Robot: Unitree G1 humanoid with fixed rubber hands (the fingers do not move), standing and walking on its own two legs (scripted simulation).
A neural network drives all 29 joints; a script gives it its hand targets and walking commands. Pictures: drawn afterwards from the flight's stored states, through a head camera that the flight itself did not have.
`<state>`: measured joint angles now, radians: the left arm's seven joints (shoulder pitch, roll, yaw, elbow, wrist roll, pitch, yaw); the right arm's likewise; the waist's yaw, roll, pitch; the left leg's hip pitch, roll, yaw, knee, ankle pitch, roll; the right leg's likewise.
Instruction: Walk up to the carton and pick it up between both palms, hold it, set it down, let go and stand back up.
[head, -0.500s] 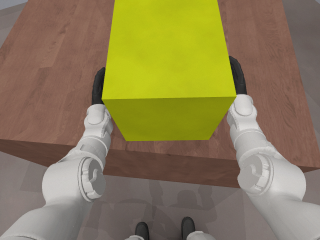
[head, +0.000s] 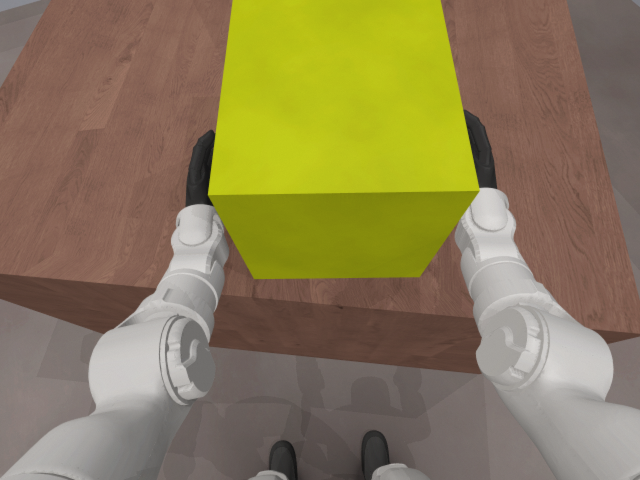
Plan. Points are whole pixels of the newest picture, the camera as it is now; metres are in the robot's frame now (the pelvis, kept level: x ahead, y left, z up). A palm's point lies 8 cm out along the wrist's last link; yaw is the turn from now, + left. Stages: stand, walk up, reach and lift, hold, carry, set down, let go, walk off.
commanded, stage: reach and lift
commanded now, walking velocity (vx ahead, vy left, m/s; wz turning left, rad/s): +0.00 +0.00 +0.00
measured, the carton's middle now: (335, 145) +0.53 -0.02 +0.01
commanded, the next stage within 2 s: none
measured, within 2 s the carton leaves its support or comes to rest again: leaves its support in 1.86 s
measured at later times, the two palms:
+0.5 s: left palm (206, 201) +0.44 +0.16 +0.01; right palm (474, 182) +0.45 -0.19 +0.02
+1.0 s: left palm (206, 212) +0.43 +0.16 +0.00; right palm (475, 193) +0.43 -0.19 +0.02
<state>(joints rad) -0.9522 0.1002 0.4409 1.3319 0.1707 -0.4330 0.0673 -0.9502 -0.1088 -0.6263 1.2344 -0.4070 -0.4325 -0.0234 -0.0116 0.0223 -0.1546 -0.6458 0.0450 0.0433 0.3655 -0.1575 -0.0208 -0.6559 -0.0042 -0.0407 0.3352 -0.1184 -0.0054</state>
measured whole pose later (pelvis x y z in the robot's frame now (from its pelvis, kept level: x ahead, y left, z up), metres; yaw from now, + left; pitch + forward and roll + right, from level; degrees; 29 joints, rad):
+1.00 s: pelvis -0.02 +0.00 -0.02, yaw +0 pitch +35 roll -1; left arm -0.97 0.10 0.28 1.38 0.02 -0.63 0.10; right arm -1.05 -0.26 -0.41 1.63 -0.26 -0.80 -0.08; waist 0.00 0.02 -0.30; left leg -0.93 0.06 0.03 0.46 -0.15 -0.02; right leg -0.91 0.00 -0.08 0.38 -0.08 -0.01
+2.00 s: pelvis -0.06 +0.01 -0.02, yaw +1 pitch +23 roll -2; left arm -0.71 0.12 -0.11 1.27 -0.31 -0.35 0.17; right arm -0.71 -0.16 -0.04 1.18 0.05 -0.25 -0.12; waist -0.01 0.05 -0.37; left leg -0.80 0.03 0.00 0.58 -0.18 0.00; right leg -0.77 -0.02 -0.07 0.50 -0.12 0.00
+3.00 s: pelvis -0.03 +0.02 +0.01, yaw +3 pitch +0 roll -1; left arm -0.56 0.08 0.17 0.29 0.08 0.58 0.10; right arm -0.62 -0.15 -0.02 0.52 0.23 0.40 -0.20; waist -0.07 0.00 -0.09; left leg -0.19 0.00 -0.04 0.38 -0.18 0.00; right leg -0.15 -0.01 -0.05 0.28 -0.12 0.02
